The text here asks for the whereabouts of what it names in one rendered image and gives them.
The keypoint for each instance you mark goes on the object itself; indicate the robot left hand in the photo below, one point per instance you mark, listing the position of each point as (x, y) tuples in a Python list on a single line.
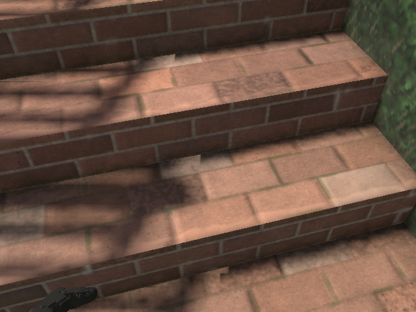
[(61, 299)]

